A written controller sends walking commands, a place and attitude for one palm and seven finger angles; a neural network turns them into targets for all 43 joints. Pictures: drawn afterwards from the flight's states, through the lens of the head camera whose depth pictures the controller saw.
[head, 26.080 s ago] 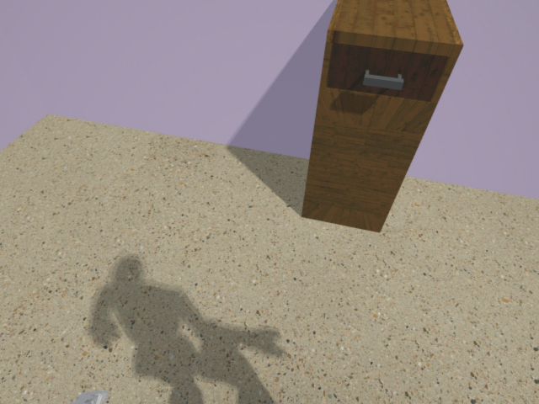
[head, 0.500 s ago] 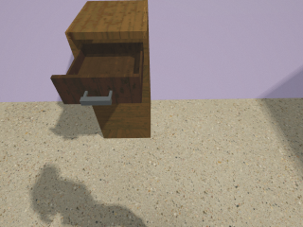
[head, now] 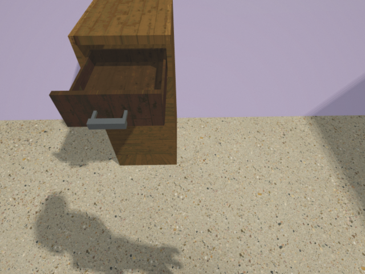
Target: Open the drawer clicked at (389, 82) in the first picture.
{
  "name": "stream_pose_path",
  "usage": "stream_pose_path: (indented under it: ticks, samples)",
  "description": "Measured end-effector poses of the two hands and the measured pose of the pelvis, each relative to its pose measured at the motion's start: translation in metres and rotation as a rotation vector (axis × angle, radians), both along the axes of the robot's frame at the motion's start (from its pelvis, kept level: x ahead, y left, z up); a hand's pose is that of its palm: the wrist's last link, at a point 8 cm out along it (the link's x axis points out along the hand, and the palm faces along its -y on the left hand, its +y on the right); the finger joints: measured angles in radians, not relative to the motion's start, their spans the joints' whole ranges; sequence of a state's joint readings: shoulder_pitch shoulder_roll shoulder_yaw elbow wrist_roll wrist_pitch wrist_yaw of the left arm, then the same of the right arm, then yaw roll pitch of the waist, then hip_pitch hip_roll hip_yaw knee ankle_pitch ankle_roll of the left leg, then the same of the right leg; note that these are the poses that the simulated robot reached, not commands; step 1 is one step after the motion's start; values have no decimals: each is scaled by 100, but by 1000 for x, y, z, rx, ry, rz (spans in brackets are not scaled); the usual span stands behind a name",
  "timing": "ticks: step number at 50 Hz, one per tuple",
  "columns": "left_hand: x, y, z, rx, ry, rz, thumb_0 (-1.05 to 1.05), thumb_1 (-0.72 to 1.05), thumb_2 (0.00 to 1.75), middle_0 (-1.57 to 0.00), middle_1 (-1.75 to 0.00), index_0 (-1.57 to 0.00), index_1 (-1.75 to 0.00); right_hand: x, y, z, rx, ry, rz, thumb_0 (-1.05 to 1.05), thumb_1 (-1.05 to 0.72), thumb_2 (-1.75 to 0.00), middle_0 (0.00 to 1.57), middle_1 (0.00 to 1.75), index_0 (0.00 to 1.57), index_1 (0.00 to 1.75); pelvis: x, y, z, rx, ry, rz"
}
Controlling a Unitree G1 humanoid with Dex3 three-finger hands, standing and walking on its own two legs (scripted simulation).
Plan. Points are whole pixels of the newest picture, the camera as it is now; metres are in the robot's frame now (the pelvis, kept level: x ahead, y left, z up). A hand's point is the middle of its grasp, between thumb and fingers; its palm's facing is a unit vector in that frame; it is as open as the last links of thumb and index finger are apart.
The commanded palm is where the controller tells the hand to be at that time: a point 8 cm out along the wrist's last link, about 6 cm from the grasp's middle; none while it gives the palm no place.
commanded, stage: look to check the result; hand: left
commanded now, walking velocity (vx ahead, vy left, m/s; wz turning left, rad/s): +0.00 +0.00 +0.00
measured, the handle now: (108, 118) +0.55 +0.26 -0.01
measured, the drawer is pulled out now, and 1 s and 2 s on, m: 0.30 0.30 0.30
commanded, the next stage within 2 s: stand and wait in 0.44 s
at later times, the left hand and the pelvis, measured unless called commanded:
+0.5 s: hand out of the picture +0.11 +0.24 -0.15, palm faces -0.03 -0.93 -0.36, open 7.3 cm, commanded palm none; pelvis +0.02 -0.01 +0.00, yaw +0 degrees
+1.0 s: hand out of the picture +0.12 +0.24 -0.15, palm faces -0.04 -0.94 -0.35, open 7.3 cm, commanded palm none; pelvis +0.03 +0.00 +0.00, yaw -1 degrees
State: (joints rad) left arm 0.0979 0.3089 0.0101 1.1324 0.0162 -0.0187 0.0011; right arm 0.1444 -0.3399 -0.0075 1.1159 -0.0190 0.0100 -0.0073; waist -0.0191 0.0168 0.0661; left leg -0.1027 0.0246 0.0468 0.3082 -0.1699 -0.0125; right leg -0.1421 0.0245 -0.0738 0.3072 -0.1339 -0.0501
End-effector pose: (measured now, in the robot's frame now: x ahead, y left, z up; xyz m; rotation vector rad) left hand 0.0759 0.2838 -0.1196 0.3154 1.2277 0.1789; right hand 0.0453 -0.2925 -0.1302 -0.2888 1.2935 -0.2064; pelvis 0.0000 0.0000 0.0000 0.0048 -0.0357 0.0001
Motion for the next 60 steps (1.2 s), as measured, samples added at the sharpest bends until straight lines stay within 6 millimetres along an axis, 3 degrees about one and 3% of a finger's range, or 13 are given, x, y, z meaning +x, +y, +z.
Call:
stream_pose_path:
  ticks: [10,26,37,60]
  samples:
    - [3,4,3,24,24,16,0,91,89,-21,-30,-20,-30,14,-2,-2,7,9,8,0,-91,-90,21,30,20,30,12,-5,1,-2,6,1]
    - [33,0,7,28,-25,-2,0,91,89,-21,-30,-20,-30,38,-1,-2,18,-25,10,0,-91,-90,21,30,20,30,25,-7,1,-2,9,-3]
    - [42,-2,5,18,-30,-16,0,91,89,-21,-30,-20,-30,35,-5,1,1,-16,-4,0,-91,-90,21,30,20,30,28,-7,1,-3,11,-9]
    - [37,5,3,17,-12,-16,0,91,89,-21,-30,-20,-30,32,-1,3,-3,-12,-11,0,-91,-90,21,30,20,30,29,-2,1,-5,7,-15]
